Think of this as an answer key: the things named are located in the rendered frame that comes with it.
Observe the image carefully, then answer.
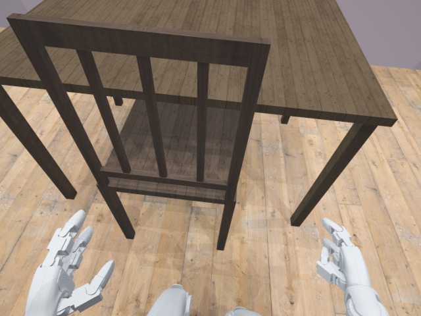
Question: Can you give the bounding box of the chair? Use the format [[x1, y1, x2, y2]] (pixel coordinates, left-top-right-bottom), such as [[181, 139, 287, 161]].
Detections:
[[7, 13, 271, 251]]

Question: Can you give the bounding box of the left robot thigh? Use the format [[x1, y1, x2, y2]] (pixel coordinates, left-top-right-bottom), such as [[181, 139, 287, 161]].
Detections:
[[147, 288, 191, 316]]

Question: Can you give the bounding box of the table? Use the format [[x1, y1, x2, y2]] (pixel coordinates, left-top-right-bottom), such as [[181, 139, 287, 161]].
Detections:
[[0, 0, 398, 226]]

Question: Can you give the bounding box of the robot right forearm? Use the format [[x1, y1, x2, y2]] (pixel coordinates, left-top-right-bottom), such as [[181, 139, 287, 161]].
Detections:
[[344, 285, 389, 316]]

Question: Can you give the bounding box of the robot left hand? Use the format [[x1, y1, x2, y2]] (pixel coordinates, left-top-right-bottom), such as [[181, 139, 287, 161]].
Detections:
[[25, 209, 115, 316]]

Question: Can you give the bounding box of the robot right hand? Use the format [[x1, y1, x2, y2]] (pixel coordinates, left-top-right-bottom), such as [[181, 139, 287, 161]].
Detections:
[[316, 218, 371, 292]]

